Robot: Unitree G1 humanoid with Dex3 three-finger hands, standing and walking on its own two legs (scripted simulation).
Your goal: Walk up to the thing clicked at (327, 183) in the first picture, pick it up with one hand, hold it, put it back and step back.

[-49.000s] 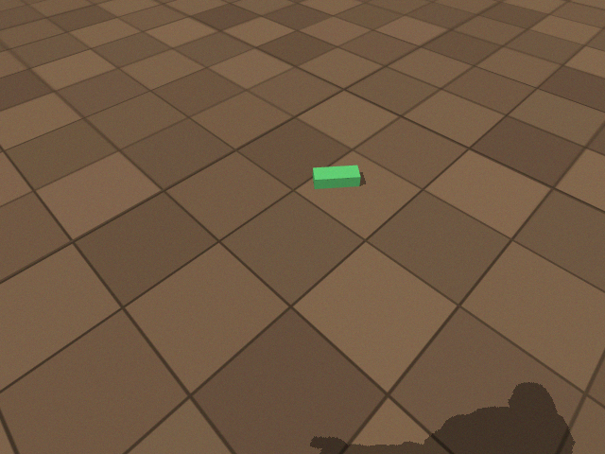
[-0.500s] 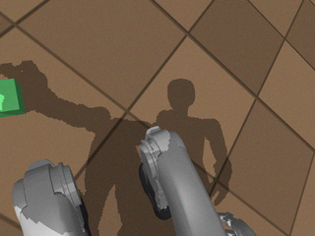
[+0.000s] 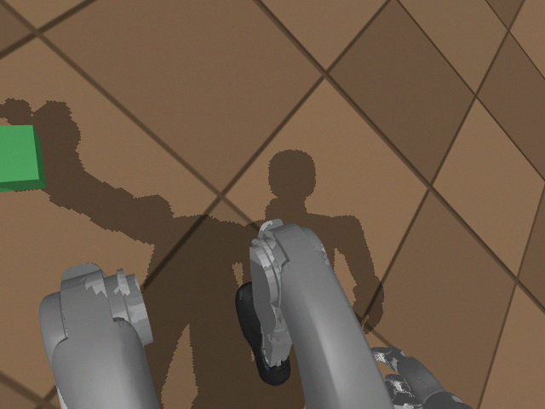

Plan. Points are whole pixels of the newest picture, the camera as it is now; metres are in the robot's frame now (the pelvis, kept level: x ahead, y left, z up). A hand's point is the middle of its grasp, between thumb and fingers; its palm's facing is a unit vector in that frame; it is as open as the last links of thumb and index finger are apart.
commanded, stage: close in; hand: left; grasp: from above
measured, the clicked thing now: out of the picture +0.49 +0.36 -0.30
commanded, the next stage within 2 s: rest palm in 0.18 s
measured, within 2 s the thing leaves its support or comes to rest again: neither
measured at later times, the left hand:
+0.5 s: hand out of the picture +0.46 +0.35 -0.21, palm faces -0.52 -0.08 -0.85, open 14.0 cm
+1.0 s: hand out of the picture +0.47 +0.35 -0.24, palm faces -0.48 -0.06 -0.88, open 14.1 cm
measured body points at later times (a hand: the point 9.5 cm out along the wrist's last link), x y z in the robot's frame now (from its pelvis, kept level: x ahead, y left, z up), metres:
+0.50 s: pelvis +0.00 +0.00 -0.01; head +0.26 +0.13 +0.33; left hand +0.49 +0.35 -0.16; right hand +0.05 -0.26 -0.08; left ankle +0.07 +0.12 -0.29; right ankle +0.11 -0.13 -0.29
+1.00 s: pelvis +0.00 +0.00 -0.02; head +0.28 +0.12 +0.31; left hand +0.49 +0.35 -0.19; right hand +0.07 -0.26 -0.09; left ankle +0.07 +0.12 -0.29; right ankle +0.11 -0.13 -0.29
